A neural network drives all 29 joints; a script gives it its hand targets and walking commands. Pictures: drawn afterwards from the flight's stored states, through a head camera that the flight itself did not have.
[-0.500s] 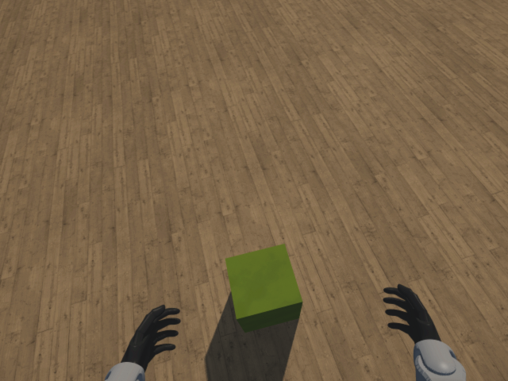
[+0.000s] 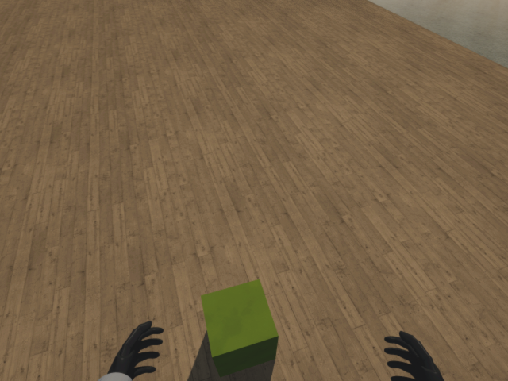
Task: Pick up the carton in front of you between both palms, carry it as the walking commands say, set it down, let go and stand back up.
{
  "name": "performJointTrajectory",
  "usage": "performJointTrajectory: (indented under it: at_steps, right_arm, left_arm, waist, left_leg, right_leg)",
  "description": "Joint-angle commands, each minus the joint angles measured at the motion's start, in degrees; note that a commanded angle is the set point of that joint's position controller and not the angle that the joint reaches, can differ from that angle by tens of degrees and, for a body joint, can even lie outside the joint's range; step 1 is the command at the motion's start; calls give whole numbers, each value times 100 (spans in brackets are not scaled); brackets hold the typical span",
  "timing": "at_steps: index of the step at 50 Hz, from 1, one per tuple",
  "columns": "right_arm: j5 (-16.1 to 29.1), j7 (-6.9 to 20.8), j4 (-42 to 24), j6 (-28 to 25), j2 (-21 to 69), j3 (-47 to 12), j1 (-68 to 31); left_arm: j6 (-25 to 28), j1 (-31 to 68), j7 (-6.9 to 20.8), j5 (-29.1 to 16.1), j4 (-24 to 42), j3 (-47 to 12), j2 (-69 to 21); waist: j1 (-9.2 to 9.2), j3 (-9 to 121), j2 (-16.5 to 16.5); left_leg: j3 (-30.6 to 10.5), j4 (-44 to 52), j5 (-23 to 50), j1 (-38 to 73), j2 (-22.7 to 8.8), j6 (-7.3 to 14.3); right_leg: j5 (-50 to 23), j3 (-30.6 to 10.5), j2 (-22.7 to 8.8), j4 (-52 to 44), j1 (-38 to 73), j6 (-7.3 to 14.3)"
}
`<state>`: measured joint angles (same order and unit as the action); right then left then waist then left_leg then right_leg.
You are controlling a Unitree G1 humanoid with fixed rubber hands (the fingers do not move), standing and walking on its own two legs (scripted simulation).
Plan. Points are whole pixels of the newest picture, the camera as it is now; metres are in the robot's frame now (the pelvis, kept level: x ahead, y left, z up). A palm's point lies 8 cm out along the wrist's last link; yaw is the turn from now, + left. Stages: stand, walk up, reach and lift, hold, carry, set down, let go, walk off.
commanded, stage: let go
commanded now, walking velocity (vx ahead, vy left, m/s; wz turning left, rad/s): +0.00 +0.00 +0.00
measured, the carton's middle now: (239, 328) +0.44 +0.10 -0.65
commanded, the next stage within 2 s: stand in 0.12 s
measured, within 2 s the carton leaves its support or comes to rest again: neither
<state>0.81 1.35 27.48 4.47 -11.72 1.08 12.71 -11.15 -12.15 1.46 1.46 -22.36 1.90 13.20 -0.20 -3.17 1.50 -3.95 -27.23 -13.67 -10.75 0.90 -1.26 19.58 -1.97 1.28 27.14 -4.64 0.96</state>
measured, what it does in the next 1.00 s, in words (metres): stands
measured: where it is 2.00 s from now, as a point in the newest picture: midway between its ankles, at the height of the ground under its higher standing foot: outside the picture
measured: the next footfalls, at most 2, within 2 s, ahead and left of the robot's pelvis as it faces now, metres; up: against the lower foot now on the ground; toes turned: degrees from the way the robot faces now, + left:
none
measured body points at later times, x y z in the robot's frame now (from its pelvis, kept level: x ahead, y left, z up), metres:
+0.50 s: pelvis +0.01 +0.03 +0.00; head +0.03 +0.06 +0.45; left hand +0.16 +0.31 -0.12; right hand +0.14 -0.28 -0.08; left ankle +0.01 +0.14 -0.74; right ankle -0.05 -0.11 -0.74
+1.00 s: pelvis +0.01 +0.03 +0.00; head +0.02 +0.05 +0.45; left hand +0.15 +0.32 -0.12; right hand +0.12 -0.28 -0.09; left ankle +0.01 +0.14 -0.74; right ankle -0.05 -0.11 -0.74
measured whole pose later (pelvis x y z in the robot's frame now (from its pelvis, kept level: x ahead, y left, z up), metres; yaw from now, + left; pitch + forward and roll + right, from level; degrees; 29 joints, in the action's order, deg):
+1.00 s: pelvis +0.01 +0.03 +0.00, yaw -3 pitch -1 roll +0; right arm -1.5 -0.8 51.3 0.0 -19.6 1.7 8.0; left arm 0.2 -10.4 -1.4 1.8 -47.7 0.9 21.3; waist 0.4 -1.2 2.8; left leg -0.3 -26.9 -14.6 -11.0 1.4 1.3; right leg 18.0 -4.7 -0.2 23.7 -4.5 -1.6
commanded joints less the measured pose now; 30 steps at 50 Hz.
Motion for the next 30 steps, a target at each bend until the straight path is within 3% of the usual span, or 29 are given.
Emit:
performJointTrajectory:
  at_steps: [1,6,7,9,11,12,21,30]
  right_arm:
    - [-50,5,-484,-6,-515,220,-142]
    - [-88,73,-572,79,-544,268,-207]
    - [-407,-142,277,-83,-1210,402,-179]
    - [-461,-211,395,-238,-1360,449,-190]
    - [-430,-206,532,-347,-1360,445,-383]
    - [-413,-187,601,-380,-1363,437,-473]
    - [-306,-209,1100,-470,-1492,420,-360]
    - [-261,-261,1474,-483,-1658,359,-420]
  left_arm:
    - [-33,237,-45,6,619,179,565]
    - [-151,274,-74,4,737,159,504]
    - [316,532,-250,34,-69,318,1172]
    - [658,319,-268,156,-250,286,1007]
    - [832,216,-223,160,-425,282,983]
    - [898,171,-184,154,-534,283,1012]
    - [1148,134,-240,90,-1202,234,1326]
    - [1152,90,-309,51,-1632,146,1456]
  waist:
    - [35,159,13]
    - [57,137,-125]
    - [10,40,763]
    - [55,3,212]
    - [-11,104,-341]
    - [-44,252,-504]
    - [67,747,-285]
    - [44,748,-180]
  left_leg:
    - [449,103,1004,767,403,13]
    - [403,166,943,930,316,-19]
    - [27,132,230,-87,-257,-25]
    - [-228,390,-842,-488,-346,100]
    - [-420,617,-1468,-822,-441,214]
    - [-458,673,-1450,-847,-481,267]
    - [-145,4,1500,128,-511,277]
    - [-152,-11,2168,379,-544,275]
  right_leg:
    - [-1806,62,3,-585,-778,-231]
    - [-1295,154,66,-585,-814,-134]
    - [-105,-88,-193,-493,-1119,-308]
    - [628,-282,-195,-375,-1097,-179]
    - [470,-258,-164,-99,-865,-106]
    - [227,-236,-168,-7,-733,-87]
    - [-1544,-446,-392,-129,-624,-113]
    - [-2061,-425,-447,-155,-464,-139]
